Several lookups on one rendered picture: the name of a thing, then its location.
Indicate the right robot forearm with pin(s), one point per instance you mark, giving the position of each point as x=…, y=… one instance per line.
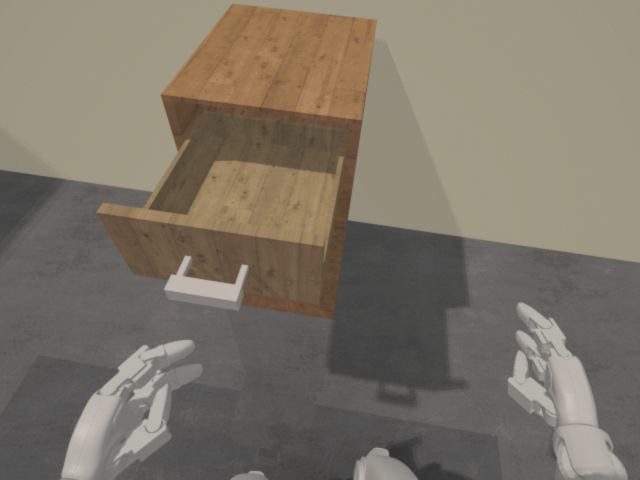
x=584, y=452

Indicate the handle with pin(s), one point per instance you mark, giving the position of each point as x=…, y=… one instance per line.
x=205, y=292

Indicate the cabinet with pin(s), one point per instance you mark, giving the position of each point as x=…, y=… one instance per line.
x=284, y=65

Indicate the drawer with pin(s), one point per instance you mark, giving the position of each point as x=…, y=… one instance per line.
x=241, y=190

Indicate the right robot thigh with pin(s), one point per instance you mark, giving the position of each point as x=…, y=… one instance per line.
x=379, y=467

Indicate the robot right shin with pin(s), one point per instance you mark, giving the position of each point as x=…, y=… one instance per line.
x=379, y=451

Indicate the robot left hand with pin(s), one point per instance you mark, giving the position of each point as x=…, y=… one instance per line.
x=94, y=451

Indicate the robot right hand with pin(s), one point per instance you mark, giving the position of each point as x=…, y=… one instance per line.
x=564, y=377

